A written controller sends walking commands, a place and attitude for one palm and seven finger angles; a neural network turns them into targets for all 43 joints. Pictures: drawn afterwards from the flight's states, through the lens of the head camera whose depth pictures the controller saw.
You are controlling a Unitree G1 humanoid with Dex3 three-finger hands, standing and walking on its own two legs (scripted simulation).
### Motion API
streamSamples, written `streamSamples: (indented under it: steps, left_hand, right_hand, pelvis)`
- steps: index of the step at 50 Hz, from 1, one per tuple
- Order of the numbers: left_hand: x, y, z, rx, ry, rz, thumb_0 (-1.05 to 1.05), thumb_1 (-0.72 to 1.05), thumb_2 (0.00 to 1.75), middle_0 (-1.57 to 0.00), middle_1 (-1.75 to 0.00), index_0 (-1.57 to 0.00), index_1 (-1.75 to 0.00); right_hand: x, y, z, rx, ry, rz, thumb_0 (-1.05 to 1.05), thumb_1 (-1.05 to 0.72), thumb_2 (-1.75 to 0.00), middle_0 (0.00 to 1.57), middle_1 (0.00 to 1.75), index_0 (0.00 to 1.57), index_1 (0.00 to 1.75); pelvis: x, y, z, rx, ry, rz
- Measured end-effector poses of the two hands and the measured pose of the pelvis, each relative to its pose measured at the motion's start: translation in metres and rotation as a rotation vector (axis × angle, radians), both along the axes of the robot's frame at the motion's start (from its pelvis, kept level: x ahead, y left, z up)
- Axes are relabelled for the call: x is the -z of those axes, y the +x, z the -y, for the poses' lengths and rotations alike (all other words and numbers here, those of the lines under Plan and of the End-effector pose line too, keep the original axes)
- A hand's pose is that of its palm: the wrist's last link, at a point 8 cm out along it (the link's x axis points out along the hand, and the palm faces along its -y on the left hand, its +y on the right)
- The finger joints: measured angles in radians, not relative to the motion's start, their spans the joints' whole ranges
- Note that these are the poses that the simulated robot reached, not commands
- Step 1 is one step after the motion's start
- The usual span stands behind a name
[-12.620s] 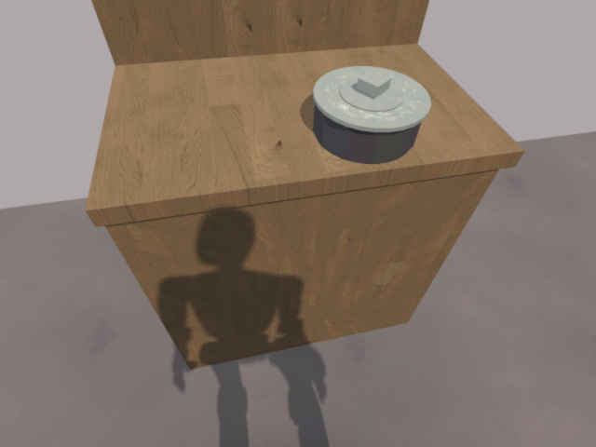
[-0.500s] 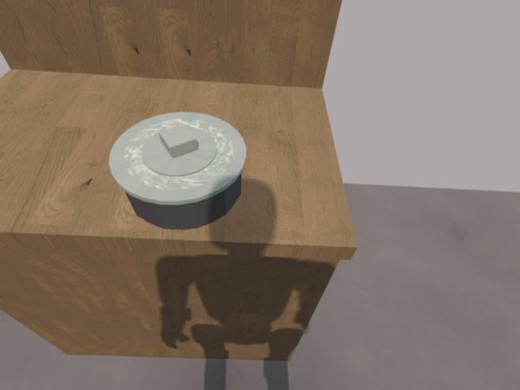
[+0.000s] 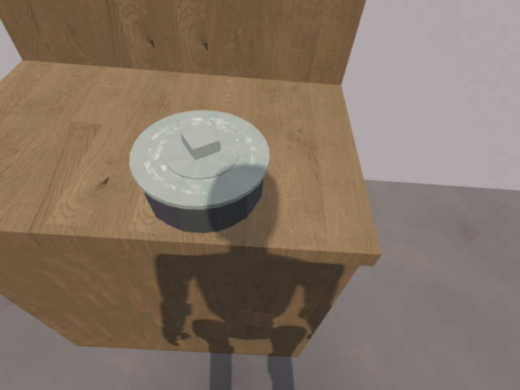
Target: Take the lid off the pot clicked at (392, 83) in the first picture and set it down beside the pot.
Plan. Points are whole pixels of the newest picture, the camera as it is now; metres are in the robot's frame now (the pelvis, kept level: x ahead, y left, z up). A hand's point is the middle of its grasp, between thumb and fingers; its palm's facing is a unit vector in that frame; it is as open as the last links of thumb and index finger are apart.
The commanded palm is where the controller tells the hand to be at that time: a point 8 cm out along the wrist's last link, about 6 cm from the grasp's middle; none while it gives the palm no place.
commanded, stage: come to a stop and stand still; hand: left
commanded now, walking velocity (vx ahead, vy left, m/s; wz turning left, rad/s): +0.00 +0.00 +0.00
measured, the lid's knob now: (200, 141) +0.42 +0.13 +0.16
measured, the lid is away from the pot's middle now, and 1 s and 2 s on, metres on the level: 0.00 0.00 0.00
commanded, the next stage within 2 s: look again from close up in 0.34 s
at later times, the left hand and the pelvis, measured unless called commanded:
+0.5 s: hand out of the picture -0.01 +0.19 -0.18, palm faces +0.01 -0.98 -0.19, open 7.4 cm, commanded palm none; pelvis +0.00 +0.01 +0.00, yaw +0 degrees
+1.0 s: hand out of the picture -0.02 +0.17 -0.18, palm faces +0.02 -0.99 -0.17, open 7.4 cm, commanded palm none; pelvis +0.00 +0.01 +0.00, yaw +0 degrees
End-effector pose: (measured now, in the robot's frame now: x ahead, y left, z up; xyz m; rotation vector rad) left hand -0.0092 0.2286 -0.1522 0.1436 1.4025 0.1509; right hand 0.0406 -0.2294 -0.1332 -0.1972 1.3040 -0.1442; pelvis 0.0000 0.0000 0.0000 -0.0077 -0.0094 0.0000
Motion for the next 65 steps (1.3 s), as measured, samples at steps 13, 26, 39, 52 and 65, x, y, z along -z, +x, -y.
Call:
streamSamples:
  steps: [13,26,39,52,65]
  left_hand:
    - [-0.001,0.002,-0.01,0.006,-0.001,-0.003,0.01,0.91,0.9,-0.2,-0.29,-0.2,-0.3]
    - [-0.002,-0.002,-0.008,0.004,-0.003,-0.017,0.01,0.91,0.9,-0.2,-0.29,-0.2,-0.3]
    - [-0.001,-0.007,0.001,0.002,-0.019,-0.022,0.01,0.91,0.9,-0.2,-0.29,-0.2,-0.3]
    - [-0.002,-0.011,0.006,-0.001,-0.024,-0.026,0.01,0.91,0.9,-0.2,-0.29,-0.2,-0.3]
    - [-0.031,0.03,-0.002,-0.01,0.065,0.231,0.02,0.93,0.89,-0.21,-0.31,-0.22,-0.31]
  right_hand:
    - [0.001,-0.015,-0.009,0.015,0.0,-0.033,0.0,-0.91,-0.9,0.2,0.3,0.2,0.3]
    - [0.002,-0.027,-0.012,0.035,0.005,-0.053,0.0,-0.91,-0.9,0.2,0.3,0.2,0.3]
    - [0.002,-0.033,-0.011,0.046,0.006,-0.06,0.0,-0.92,-0.9,0.2,0.3,0.2,0.3]
    - [0.003,-0.04,-0.009,0.055,0.01,-0.069,0.0,-0.92,-0.9,0.2,0.3,0.2,0.3]
    - [-0.004,-0.032,-0.004,0.031,0.013,0.074,0.01,-0.93,-0.9,0.21,0.3,0.2,0.3]
  pelvis:
    - [-0.001,-0.001,-0.01,0.0,0.003,-0.006]
    - [-0.002,-0.002,-0.012,0.004,0.005,-0.005]
    - [-0.002,-0.003,-0.009,0.007,0.004,-0.001]
    - [-0.002,-0.005,-0.006,0.007,0.003,0.002]
    - [-0.001,-0.008,-0.004,-0.008,0.004,-0.01]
